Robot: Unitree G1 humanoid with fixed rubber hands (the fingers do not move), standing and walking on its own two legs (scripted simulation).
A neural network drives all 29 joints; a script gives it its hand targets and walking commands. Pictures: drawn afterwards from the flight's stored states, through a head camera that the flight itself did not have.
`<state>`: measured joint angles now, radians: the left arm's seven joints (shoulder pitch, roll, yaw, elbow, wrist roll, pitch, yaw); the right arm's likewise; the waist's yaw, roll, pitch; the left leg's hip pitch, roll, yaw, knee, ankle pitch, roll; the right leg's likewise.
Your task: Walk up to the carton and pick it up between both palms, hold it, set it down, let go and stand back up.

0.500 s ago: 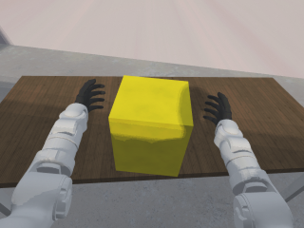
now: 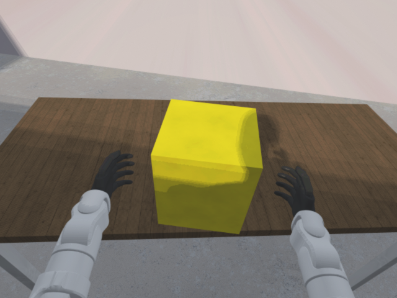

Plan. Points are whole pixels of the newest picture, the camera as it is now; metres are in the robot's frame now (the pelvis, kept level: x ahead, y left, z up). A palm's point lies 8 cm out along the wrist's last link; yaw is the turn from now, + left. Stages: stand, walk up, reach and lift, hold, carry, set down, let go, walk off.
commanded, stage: set down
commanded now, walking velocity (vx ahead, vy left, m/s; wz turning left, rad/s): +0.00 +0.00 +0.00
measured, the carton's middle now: (205, 167) +0.44 -0.03 +0.03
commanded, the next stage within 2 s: let go in 1.54 s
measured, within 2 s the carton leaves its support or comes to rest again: neither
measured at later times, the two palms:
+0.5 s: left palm (90, 241) +0.26 +0.21 +0.01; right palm (300, 249) +0.24 -0.21 +0.01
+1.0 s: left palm (84, 271) +0.21 +0.22 -0.03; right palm (302, 279) +0.20 -0.22 -0.03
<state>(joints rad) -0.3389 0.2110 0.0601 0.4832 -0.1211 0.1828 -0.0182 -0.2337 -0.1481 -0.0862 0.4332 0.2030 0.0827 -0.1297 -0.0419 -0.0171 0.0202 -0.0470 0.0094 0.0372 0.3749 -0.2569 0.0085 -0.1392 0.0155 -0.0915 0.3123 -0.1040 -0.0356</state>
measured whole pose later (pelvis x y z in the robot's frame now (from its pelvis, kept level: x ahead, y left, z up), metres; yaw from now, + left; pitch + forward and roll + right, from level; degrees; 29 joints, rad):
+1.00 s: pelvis +0.02 +0.00 +0.00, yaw -1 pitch -4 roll -1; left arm 0.21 0.23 -0.03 0.31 -0.10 0.06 0.00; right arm 0.26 -0.13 -0.06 0.36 0.08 -0.07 -0.03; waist 0.01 0.00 0.06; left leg 0.00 0.02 0.05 0.35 -0.28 0.01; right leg -0.12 0.03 -0.07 0.32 -0.13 -0.04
